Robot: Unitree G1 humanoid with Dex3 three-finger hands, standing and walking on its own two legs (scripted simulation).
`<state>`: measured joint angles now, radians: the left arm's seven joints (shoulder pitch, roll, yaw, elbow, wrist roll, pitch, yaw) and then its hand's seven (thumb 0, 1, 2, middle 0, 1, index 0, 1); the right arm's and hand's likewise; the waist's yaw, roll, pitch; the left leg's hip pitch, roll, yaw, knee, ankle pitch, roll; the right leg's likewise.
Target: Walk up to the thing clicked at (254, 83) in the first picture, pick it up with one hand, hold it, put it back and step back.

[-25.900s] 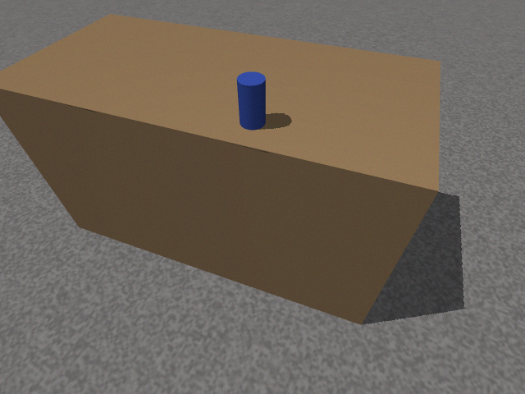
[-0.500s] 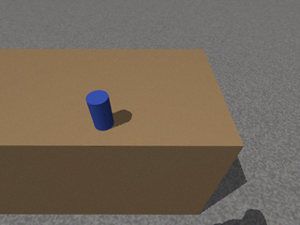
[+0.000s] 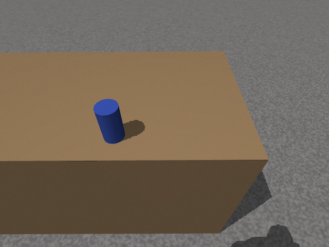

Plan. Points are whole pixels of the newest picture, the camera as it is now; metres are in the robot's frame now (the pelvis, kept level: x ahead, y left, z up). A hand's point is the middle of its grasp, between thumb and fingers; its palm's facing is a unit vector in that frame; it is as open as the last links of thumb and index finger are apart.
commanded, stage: home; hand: left
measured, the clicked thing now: (110, 122) +0.47 +0.19 +0.03
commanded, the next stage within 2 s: stand in 0.68 s
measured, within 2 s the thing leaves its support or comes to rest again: neither
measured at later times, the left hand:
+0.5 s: hand out of the picture +0.08 +0.26 -0.16, palm faces -0.04 -0.93 -0.35, open 17.6 cm
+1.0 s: hand out of the picture +0.08 +0.25 -0.16, palm faces -0.03 -0.94 -0.35, open 15.3 cm
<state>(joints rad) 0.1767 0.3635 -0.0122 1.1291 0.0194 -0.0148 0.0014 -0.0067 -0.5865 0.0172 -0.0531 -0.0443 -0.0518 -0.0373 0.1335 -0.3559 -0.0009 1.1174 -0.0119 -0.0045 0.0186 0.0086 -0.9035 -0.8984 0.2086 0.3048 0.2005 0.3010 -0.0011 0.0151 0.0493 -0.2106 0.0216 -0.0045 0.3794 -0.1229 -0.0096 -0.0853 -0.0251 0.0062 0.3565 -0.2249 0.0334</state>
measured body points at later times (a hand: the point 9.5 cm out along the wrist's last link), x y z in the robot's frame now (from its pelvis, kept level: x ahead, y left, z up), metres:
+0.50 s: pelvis +0.02 +0.00 +0.00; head +0.02 +0.00 +0.45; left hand +0.09 +0.30 -0.13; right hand +0.09 -0.30 -0.13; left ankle +0.05 +0.12 -0.74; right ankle -0.02 -0.14 -0.74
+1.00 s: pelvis +0.02 +0.00 +0.00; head +0.04 +0.00 +0.45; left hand +0.09 +0.30 -0.13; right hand +0.10 -0.30 -0.13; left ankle +0.05 +0.12 -0.74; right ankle -0.02 -0.14 -0.74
